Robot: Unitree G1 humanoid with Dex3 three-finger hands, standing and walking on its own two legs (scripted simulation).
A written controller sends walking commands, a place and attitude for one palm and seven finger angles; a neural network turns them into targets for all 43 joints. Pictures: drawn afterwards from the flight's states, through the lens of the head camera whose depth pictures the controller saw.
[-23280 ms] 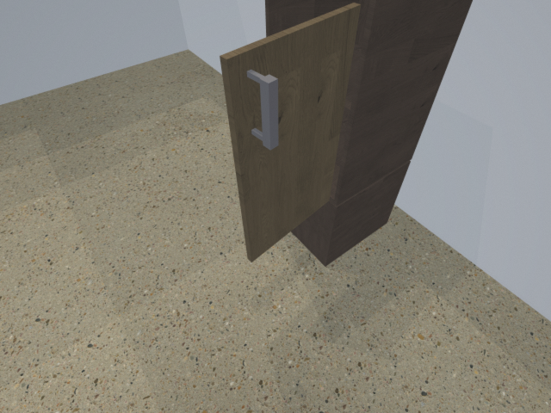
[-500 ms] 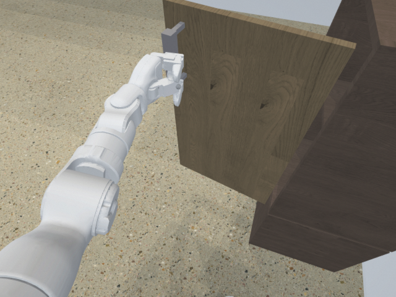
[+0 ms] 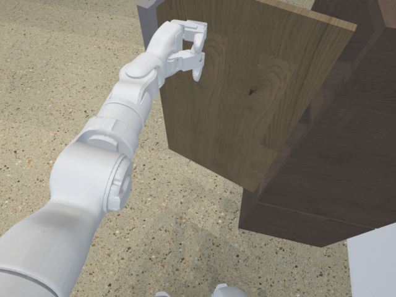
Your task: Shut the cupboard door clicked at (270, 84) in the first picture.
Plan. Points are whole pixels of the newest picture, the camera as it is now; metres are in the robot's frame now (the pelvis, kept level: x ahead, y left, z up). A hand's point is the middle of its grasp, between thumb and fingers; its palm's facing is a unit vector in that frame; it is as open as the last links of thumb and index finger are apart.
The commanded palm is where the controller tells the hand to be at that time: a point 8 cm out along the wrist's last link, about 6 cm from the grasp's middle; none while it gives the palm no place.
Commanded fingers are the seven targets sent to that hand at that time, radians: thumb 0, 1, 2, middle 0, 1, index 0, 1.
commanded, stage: push the door shut along its arc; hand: left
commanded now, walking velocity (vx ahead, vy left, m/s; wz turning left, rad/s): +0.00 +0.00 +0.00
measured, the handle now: (157, 35) +0.57 +0.01 +0.18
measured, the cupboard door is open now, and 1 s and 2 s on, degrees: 73 66 66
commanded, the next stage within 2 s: pull the fist back off the door in 0.26 s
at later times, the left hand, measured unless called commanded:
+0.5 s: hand (208, 47) +0.52 -0.08 +0.18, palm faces -0.32 -0.94 +0.08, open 2.9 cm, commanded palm +0.52 -0.03 +0.18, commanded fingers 0.00 0.90 0.90 -1.30 -1.50 -1.30 -1.50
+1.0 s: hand (201, 62) +0.48 -0.06 +0.18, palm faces -0.17 -0.98 -0.06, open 3.1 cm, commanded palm +0.46 -0.02 +0.18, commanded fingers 0.00 0.90 0.90 -1.30 -1.50 -1.30 -1.50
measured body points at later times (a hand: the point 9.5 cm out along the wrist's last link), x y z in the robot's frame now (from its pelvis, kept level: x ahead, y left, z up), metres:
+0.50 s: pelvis +0.00 -0.03 +0.00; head +0.11 -0.04 +0.44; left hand +0.53 -0.02 +0.18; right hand +0.00 -0.29 -0.13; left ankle -0.01 +0.07 -0.71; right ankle -0.02 -0.09 -0.71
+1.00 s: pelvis -0.01 -0.04 +0.01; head +0.05 -0.06 +0.45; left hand +0.49 +0.00 +0.19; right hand -0.04 -0.30 -0.12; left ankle -0.01 +0.07 -0.71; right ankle -0.02 -0.09 -0.71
